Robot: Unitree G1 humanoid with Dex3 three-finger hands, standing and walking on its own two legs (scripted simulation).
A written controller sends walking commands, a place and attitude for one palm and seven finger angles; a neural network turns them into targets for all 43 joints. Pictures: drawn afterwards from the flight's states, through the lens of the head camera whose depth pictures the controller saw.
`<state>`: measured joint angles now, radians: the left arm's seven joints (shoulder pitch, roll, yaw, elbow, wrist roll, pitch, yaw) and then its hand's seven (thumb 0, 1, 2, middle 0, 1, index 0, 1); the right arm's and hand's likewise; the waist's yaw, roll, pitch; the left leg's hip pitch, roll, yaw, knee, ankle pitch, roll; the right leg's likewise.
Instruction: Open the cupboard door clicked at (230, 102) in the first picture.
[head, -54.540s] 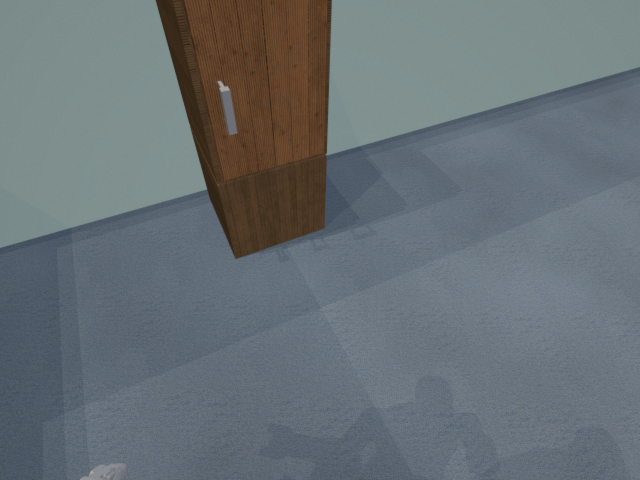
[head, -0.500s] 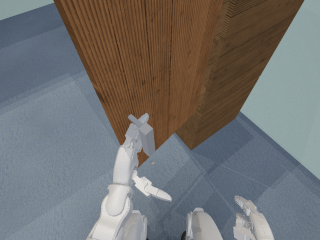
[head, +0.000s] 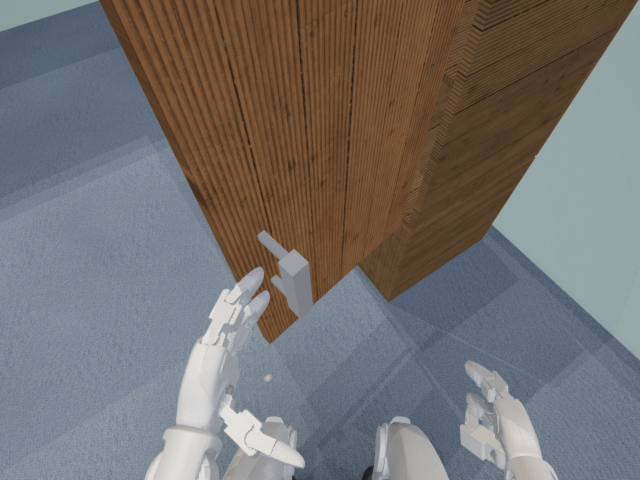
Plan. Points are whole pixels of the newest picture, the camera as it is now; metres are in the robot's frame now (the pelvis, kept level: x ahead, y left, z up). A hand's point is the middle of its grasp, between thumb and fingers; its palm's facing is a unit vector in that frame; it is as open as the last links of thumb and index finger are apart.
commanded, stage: slide the hand sideways off the handle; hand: left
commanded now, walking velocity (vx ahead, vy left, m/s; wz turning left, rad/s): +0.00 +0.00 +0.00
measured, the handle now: (285, 275) +0.35 +0.07 +0.04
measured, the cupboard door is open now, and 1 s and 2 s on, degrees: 100 100 100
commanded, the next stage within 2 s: draw the hand back to the body in 0.28 s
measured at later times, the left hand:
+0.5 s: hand (229, 403) +0.20 +0.11 +0.05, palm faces -0.13 -0.99 -0.03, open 16.4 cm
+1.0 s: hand (101, 389) +0.19 +0.18 +0.14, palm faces +0.05 -0.96 -0.26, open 15.6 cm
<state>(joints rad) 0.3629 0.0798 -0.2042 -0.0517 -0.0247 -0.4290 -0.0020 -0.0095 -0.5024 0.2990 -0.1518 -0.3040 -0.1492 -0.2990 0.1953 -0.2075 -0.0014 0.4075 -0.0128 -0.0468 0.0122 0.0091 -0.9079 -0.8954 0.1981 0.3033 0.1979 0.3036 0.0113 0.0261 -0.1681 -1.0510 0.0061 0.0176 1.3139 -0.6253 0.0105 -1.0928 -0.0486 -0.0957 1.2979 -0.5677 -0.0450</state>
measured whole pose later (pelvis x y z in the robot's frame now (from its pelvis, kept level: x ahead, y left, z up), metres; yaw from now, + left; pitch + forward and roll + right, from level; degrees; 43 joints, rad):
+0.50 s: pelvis -0.01 -0.01 -0.01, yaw +0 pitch +20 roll -1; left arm 0.47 0.17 -0.07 -0.21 -0.15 -0.39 -0.15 -0.01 -0.50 0.30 -0.15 -0.30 -0.15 -0.30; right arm 0.21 -0.22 -0.01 0.40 0.01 -0.07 -0.03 0.01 -0.91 -0.90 0.20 0.30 0.20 0.30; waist 0.02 0.04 -0.17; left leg -1.08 0.02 -0.01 1.38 -0.64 0.00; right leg -1.12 -0.03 -0.12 1.34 -0.57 -0.06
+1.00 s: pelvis +0.02 +0.01 +0.07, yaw -1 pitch +9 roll -1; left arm 0.65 0.29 0.07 -0.38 -0.10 -0.12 -0.02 -0.01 -0.37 0.36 -0.16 -0.30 -0.15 -0.30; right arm 0.28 -0.22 0.01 0.41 0.04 -0.06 -0.11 0.01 -0.91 -0.90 0.20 0.30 0.20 0.30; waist 0.02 0.05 -0.14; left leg -0.61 0.02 0.01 0.97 -0.51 0.02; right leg -0.63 -0.02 -0.10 0.92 -0.44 -0.03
